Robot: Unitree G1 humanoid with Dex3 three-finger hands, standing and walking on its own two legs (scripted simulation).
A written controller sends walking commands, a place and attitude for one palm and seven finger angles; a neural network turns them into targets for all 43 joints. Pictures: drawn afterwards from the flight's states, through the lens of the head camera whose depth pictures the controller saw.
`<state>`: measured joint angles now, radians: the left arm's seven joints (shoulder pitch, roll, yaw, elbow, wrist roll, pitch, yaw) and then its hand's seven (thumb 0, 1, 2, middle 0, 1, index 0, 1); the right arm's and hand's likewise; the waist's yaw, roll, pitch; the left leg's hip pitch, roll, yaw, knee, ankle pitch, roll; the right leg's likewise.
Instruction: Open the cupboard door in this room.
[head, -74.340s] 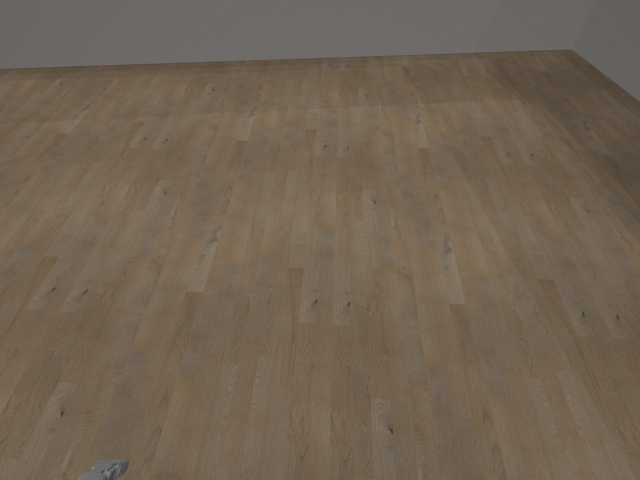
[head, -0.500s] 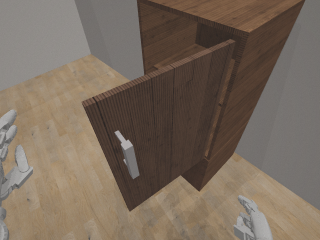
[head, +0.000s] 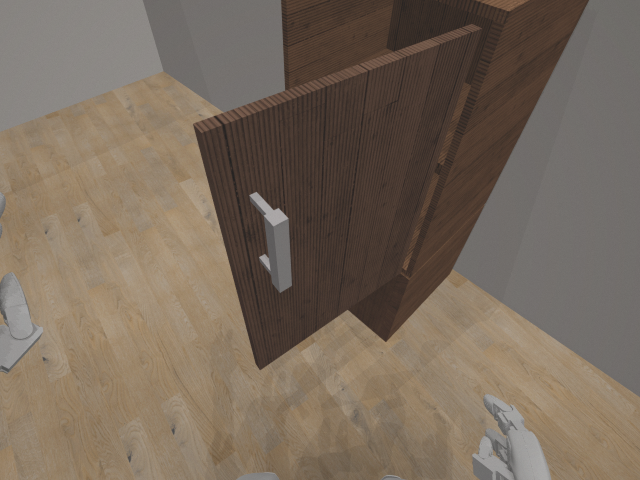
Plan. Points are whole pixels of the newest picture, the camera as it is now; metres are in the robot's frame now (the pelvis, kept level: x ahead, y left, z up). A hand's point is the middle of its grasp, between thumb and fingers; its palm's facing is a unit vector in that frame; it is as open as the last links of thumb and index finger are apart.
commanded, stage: step back with the hand held close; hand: left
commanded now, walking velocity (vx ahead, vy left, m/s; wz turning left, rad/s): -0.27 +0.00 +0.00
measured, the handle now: (270, 244) +0.37 +0.10 +0.09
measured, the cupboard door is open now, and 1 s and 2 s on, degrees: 82 82 82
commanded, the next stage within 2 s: stop stepping back and stand still in 0.68 s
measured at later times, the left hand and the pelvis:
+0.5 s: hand (12, 397) +0.15 +0.25 +0.17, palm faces +0.39 -0.78 -0.48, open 7.4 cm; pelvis -0.07 -0.01 +0.01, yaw -2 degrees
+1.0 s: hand out of the picture +0.00 +0.25 +0.18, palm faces +0.38 -0.77 -0.52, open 7.4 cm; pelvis -0.19 -0.02 +0.02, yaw +1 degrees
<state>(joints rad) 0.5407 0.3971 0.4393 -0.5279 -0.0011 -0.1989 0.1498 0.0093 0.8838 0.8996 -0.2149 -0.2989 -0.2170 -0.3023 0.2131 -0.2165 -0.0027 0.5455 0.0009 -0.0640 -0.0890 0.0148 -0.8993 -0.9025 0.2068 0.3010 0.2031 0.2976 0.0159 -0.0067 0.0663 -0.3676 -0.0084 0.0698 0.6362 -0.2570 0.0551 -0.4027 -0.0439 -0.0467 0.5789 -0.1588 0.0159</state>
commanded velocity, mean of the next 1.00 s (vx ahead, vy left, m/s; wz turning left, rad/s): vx -0.22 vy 0.00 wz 0.01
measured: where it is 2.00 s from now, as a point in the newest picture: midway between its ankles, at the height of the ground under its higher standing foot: outside the picture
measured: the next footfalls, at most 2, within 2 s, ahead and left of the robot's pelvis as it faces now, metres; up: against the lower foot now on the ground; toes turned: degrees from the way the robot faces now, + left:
right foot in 0.44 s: -0.09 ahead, -0.12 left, +0.00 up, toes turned +0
left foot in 0.66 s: -0.04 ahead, +0.08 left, +0.00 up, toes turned -1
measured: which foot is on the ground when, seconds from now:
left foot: down 0.00-0.52, up 0.54-0.64, down 0.66-1.00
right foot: down 0.00-0.22, up 0.24-0.42, down 0.44-0.72, up 0.74-1.00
